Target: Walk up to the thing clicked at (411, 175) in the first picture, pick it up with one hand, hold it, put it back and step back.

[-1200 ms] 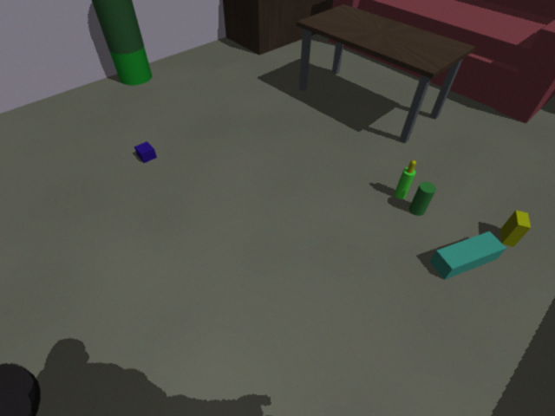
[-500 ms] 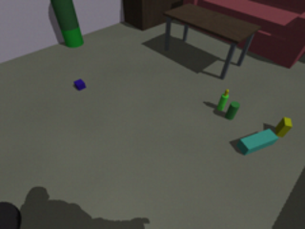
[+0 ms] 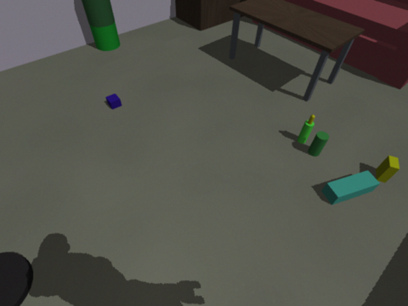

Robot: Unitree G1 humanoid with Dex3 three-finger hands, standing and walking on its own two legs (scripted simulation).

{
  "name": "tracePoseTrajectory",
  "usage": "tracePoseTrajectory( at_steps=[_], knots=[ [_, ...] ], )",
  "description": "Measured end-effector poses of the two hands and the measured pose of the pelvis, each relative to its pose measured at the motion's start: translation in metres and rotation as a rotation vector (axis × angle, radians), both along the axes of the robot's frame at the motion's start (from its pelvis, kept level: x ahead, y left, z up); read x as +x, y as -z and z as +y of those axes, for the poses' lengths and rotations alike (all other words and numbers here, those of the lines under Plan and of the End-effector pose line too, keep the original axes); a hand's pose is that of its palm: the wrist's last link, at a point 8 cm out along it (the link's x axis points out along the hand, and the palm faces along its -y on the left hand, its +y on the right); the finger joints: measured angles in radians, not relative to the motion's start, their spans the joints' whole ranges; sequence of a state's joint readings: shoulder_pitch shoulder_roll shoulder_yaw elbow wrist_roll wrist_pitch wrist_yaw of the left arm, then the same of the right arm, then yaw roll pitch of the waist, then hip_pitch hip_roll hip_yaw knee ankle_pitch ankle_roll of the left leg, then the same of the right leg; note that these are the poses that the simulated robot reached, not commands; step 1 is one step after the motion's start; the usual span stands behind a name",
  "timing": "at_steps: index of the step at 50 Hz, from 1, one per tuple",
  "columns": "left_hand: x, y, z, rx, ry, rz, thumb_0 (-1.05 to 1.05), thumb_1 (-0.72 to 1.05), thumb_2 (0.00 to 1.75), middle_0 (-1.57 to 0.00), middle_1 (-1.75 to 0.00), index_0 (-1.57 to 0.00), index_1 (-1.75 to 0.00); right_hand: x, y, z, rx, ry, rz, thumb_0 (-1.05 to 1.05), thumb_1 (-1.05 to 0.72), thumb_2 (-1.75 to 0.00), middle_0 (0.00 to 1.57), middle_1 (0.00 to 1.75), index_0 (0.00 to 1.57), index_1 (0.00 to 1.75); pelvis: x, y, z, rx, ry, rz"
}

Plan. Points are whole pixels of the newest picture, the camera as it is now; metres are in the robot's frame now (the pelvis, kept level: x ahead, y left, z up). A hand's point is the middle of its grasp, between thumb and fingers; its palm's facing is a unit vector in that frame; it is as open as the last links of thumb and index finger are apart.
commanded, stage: walk up
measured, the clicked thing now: (307, 128) +1.25 -0.71 -0.66
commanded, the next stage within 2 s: stand in 1.84 s
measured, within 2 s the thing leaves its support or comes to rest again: neither
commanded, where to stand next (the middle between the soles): +0.03 +0.01 m, yaw +33 degrees
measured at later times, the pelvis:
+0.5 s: pelvis -0.01 +0.02 -0.03, yaw +17 degrees
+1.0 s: pelvis -0.02 -0.01 -0.03, yaw +30 degrees
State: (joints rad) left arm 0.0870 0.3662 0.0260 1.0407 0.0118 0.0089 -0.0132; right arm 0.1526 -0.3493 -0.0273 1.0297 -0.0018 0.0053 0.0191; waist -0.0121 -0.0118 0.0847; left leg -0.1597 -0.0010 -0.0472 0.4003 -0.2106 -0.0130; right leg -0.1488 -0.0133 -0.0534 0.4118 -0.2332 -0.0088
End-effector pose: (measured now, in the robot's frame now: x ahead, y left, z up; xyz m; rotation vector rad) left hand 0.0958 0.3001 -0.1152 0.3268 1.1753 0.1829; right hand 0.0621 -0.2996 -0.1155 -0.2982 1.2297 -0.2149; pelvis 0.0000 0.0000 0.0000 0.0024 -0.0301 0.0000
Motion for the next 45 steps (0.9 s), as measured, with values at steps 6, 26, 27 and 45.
tracePoseTrajectory(
  at_steps=[6,26,27,45],
  knots=[
    [-0.015,-0.002,0.013,0.032,-0.051,-0.053,0.0,0.9,0.9,-0.2,-0.3,-0.21,-0.3,0.009,-0.001,-0.018,-0.062,-0.072,0.024,0.01,-0.91,-0.9,0.21,0.3,0.2,0.3,-0.012,0.008,-0.005,-0.007,-0.077,0.01],
    [-0.106,0.026,0.052,0.001,-0.302,-0.037,0.0,0.9,0.9,-0.2,-0.29,-0.2,-0.3,0.075,-0.017,0.022,-0.16,-0.383,-0.073,0.01,-0.9,-0.9,0.21,0.3,0.21,0.3,-0.011,0.026,0.017,0.0,-0.315,0.003],
    [-0.113,0.026,0.049,0.005,-0.316,-0.026,0.0,0.9,0.9,-0.2,-0.29,-0.2,-0.3,0.08,-0.015,0.023,-0.155,-0.4,-0.08,0.01,-0.9,-0.9,0.21,0.3,0.21,0.3,-0.01,0.027,0.014,-0.004,-0.324,0.004],
    [-0.215,0.002,-0.012,0.061,-0.5,0.01,0.0,0.9,0.9,-0.2,-0.3,-0.21,-0.3,0.171,0.002,0.056,-0.042,-0.627,-0.133,0.01,-0.91,-0.9,0.21,0.3,0.2,0.3,-0.011,0.023,-0.014,0.008,-0.499,0.009]
  ],
)
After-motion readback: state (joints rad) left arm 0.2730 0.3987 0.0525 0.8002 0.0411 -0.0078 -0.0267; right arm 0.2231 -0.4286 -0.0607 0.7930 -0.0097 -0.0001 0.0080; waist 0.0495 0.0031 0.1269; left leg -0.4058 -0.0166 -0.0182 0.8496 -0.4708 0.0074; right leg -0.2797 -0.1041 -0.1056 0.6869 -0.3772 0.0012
